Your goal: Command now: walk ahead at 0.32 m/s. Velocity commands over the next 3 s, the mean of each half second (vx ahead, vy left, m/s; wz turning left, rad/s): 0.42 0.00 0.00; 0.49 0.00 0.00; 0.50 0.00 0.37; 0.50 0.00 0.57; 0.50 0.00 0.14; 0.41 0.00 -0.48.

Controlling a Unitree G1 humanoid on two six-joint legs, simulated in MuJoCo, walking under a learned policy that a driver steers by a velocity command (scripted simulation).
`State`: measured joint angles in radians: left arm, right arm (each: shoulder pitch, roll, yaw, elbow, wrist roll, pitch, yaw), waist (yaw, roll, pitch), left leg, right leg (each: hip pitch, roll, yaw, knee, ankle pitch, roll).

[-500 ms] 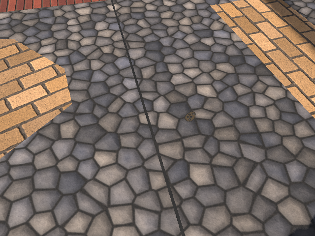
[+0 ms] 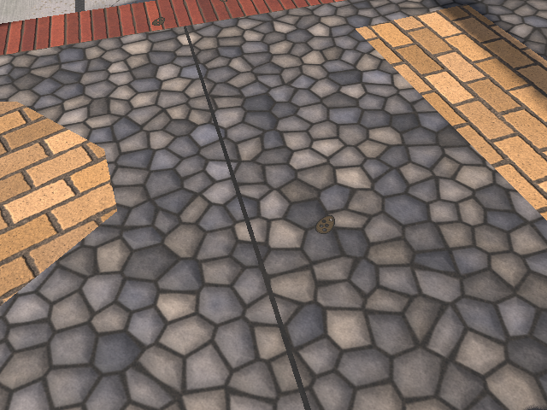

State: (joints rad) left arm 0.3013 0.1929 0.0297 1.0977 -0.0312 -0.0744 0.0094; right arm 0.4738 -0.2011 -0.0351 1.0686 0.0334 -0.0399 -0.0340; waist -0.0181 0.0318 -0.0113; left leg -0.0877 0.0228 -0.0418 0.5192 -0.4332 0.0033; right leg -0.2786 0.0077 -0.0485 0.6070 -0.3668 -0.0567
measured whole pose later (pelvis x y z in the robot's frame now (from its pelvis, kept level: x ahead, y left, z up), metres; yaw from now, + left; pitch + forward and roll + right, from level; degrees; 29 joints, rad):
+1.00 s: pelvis +0.52 +0.03 +0.01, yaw +0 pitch +2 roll +2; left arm 0.02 0.22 0.04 0.85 -0.02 -0.09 -0.03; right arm 0.41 -0.24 -0.05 1.02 0.02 -0.08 -0.01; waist -0.08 -0.03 0.01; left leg 0.09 -0.06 0.05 0.20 -0.32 0.03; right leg -0.60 -0.08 -0.01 0.53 0.03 -0.04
